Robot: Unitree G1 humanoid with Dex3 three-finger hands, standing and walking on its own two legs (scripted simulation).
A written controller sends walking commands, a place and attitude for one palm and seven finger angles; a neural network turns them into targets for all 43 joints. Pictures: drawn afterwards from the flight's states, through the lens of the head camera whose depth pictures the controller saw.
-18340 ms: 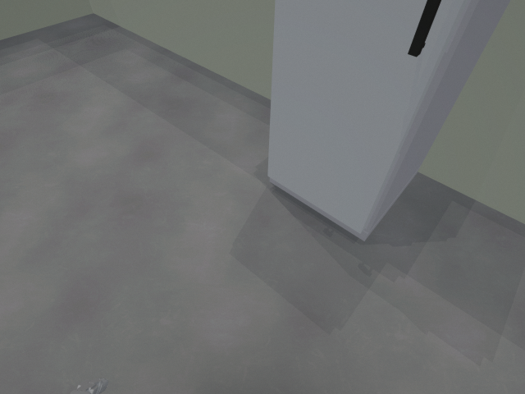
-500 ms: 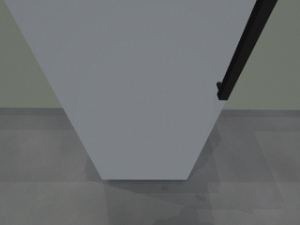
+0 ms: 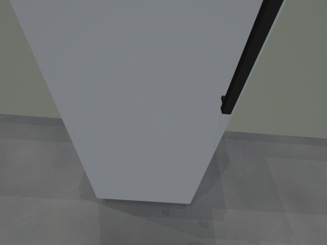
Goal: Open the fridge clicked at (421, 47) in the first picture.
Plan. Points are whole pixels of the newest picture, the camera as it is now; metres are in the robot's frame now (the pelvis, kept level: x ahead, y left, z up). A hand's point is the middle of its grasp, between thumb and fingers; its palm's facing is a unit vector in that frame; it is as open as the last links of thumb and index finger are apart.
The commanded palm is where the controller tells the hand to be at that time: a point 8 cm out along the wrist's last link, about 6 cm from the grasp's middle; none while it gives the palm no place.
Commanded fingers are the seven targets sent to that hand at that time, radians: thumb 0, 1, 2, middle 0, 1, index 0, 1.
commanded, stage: come to a stop and stand still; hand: right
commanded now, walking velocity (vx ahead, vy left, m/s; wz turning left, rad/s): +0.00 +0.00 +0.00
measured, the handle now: (246, 52) +0.45 -0.14 +0.28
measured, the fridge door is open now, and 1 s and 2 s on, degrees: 0 0 0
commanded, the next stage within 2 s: look again from close up in 1.38 s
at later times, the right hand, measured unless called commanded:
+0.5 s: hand out of the picture +0.02 -0.14 -0.16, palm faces -0.02 +0.97 -0.23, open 7.3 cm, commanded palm none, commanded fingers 0.00 -0.90 -0.90 0.20 0.30 0.20 0.30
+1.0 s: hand out of the picture +0.03 -0.10 -0.16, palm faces +0.01 +0.98 -0.21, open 7.3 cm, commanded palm none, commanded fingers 0.00 -0.90 -0.90 0.20 0.30 0.20 0.30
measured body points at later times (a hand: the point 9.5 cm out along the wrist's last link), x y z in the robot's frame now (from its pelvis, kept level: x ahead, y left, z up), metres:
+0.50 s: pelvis +0.01 +0.04 +0.01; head +0.04 +0.06 +0.46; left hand -0.01 +0.25 -0.16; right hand +0.03 -0.19 -0.14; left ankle +0.00 +0.16 -0.73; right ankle +0.01 -0.06 -0.73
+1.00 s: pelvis +0.03 +0.07 +0.01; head +0.05 +0.09 +0.46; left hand +0.04 +0.29 -0.16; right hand +0.03 -0.15 -0.15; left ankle +0.00 +0.16 -0.73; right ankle +0.01 -0.06 -0.73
